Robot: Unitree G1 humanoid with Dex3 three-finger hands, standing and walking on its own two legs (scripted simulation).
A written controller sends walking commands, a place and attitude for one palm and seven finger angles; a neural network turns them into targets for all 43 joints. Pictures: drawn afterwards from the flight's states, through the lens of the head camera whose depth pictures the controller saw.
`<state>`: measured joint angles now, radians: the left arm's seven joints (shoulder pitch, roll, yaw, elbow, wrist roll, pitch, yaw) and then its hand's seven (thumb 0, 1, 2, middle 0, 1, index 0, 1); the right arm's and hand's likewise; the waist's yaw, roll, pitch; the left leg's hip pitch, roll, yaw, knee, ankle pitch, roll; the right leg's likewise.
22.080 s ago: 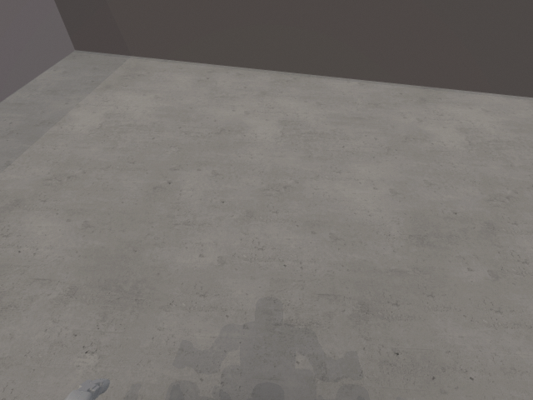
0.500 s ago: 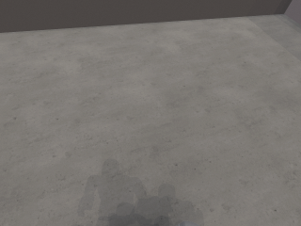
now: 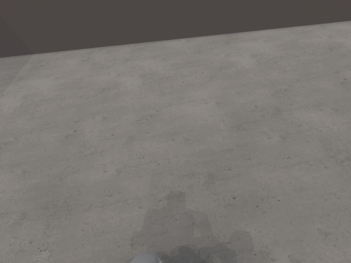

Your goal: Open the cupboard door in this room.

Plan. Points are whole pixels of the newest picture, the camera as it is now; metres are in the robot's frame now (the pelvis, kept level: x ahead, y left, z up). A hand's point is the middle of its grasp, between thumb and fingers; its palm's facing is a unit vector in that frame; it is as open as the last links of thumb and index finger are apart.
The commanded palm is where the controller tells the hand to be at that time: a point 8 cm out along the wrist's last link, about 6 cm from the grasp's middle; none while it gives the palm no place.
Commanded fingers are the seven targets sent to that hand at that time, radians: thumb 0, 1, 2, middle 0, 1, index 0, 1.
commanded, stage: turn or walk to find it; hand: left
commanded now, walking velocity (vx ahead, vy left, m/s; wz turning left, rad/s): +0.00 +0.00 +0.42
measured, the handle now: out of the picture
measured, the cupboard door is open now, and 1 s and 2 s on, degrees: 0 0 0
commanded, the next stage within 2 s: stand and wait in 1.06 s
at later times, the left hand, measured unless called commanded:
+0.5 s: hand out of the picture -0.05 +0.27 -0.18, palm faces +0.29 -0.93 -0.23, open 7.4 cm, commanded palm none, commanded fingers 0.00 0.90 0.90 -0.20 -0.30 -0.20 -0.30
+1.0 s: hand out of the picture -0.04 +0.20 -0.14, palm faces +0.43 -0.86 -0.28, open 7.4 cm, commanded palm none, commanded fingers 0.00 0.90 0.90 -0.20 -0.30 -0.20 -0.30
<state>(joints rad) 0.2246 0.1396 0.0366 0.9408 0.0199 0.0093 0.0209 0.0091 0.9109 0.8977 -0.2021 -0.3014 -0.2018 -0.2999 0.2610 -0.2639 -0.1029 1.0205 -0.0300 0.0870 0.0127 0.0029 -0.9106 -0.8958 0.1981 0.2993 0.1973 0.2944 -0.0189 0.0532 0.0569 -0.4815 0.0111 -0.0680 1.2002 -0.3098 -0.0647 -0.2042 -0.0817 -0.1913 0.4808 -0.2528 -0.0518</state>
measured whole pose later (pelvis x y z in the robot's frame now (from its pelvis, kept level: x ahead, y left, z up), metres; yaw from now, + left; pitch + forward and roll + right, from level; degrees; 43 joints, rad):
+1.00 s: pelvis -0.05 -0.01 +0.00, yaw +26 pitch -1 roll +3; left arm 0.18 0.14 0.04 0.94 0.02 0.01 0.02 0.01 0.91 0.90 -0.20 -0.30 -0.20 -0.30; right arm 0.26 -0.26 -0.10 1.02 -0.03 0.08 0.01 0.00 -0.91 -0.90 0.20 0.30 0.20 0.29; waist -0.04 0.06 0.07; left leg -0.49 -0.02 -0.06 1.17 -0.36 -0.05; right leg -0.20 -0.08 -0.15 0.50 -0.29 -0.04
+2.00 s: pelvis -0.06 -0.01 +0.00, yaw +54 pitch -1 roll +2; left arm 0.15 0.15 0.03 0.90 0.02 0.01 0.02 0.01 0.91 0.90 -0.20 -0.30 -0.20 -0.30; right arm 0.25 -0.26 -0.10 1.00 -0.03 0.08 0.01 0.00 -0.91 -0.90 0.20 0.30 0.20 0.29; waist -0.04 0.07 0.08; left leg -0.49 -0.03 -0.06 1.17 -0.40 -0.05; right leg -0.21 -0.07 -0.14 0.53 -0.30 -0.03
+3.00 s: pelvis -0.05 +0.04 -0.01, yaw +83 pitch +0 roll +1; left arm 0.09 0.19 0.04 0.88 0.03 -0.03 -0.03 0.01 0.91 0.90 -0.20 -0.30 -0.20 -0.30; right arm 0.42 -0.21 -0.07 1.06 -0.02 0.02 0.00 0.00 -0.91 -0.90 0.20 0.30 0.20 0.30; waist -0.06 0.05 0.03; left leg -0.26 -0.08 -0.16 0.68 -0.41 0.02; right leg -0.29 -0.04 -0.07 0.55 -0.25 0.02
